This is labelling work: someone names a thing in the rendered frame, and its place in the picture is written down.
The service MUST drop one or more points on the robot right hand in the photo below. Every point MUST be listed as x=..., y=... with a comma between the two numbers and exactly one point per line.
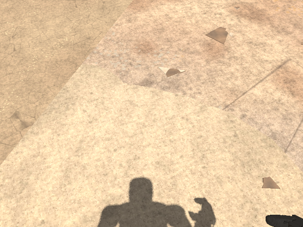
x=284, y=221

